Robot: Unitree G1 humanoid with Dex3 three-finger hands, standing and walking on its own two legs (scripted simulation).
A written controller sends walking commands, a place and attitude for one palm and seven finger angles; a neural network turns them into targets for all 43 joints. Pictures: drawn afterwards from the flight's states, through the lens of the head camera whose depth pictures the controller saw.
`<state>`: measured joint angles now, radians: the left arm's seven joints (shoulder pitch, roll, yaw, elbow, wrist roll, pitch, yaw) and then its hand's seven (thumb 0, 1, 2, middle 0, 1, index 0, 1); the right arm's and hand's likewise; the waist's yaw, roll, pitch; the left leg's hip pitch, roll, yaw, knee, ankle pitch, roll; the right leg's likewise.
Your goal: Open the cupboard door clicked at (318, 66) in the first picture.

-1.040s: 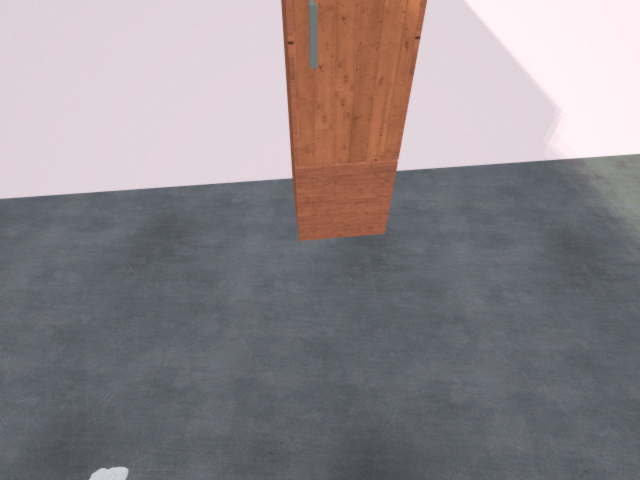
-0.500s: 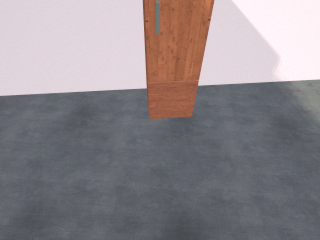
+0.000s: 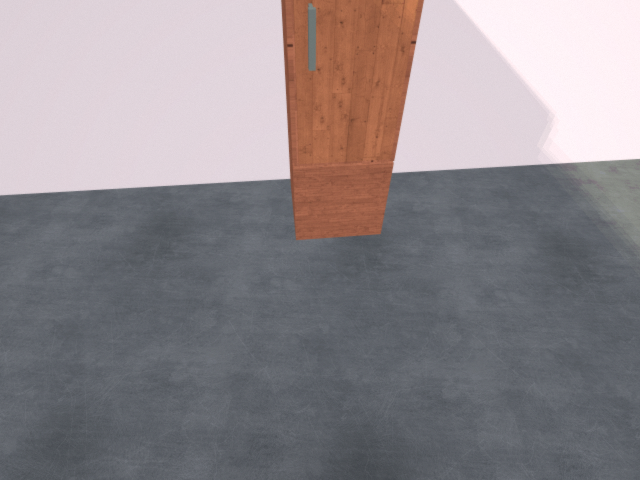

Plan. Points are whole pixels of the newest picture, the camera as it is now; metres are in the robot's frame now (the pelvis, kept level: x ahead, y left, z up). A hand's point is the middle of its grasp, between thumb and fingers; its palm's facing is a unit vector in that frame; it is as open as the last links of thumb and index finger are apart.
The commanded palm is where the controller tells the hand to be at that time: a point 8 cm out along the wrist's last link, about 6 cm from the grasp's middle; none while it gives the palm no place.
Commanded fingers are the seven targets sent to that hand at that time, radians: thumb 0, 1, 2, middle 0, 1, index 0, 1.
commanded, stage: look at it before walking up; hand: left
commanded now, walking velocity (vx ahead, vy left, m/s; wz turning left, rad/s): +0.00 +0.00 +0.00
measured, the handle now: (311, 37) +1.17 +0.10 +0.09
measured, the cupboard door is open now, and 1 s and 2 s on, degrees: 0 0 0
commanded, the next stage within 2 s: walk to a spot facing it in 0.40 s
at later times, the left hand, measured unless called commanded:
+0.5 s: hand out of the picture +0.07 +0.25 -0.16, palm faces -0.02 -0.94 -0.33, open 7.4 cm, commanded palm none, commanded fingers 0.00 0.90 0.90 -0.20 -0.30 -0.20 -0.30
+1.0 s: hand out of the picture +0.04 +0.17 -0.17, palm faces -0.10 -0.97 -0.21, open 7.4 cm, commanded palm none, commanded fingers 0.00 0.90 0.90 -0.20 -0.30 -0.20 -0.30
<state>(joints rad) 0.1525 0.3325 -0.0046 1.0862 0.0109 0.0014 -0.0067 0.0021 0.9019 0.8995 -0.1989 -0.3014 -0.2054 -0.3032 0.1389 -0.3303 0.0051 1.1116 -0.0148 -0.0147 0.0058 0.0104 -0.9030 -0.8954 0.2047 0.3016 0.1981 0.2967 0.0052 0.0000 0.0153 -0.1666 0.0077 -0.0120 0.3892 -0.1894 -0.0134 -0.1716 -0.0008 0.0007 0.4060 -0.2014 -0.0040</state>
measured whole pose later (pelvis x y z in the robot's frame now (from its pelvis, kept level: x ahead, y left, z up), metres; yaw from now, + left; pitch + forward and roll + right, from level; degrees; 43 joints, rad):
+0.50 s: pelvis +0.00 +0.00 +0.00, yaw +0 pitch -2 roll +0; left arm 0.16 0.34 0.00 1.09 0.01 0.00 -0.01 0.00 0.90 0.90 -0.20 -0.30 -0.21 -0.30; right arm 0.13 -0.33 0.01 1.12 -0.01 -0.01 0.01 0.01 -0.90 -0.90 0.20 0.30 0.20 0.30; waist 0.01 0.00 0.03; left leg -0.15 0.00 -0.01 0.37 -0.19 -0.01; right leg -0.15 -0.01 0.01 0.38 -0.20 0.00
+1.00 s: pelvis +0.03 -0.01 -0.01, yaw -11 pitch +0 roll +0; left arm 0.40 0.18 0.03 0.98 0.03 0.00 -0.02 0.00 0.90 0.90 -0.20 -0.30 -0.20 -0.30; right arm 0.21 -0.24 -0.05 0.99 -0.02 0.02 0.02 0.01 -0.91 -0.90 0.20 0.30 0.20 0.30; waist 0.05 0.02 0.01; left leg -0.47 0.05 0.04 1.02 -0.41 -0.03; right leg -0.26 0.06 0.07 0.54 -0.28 -0.04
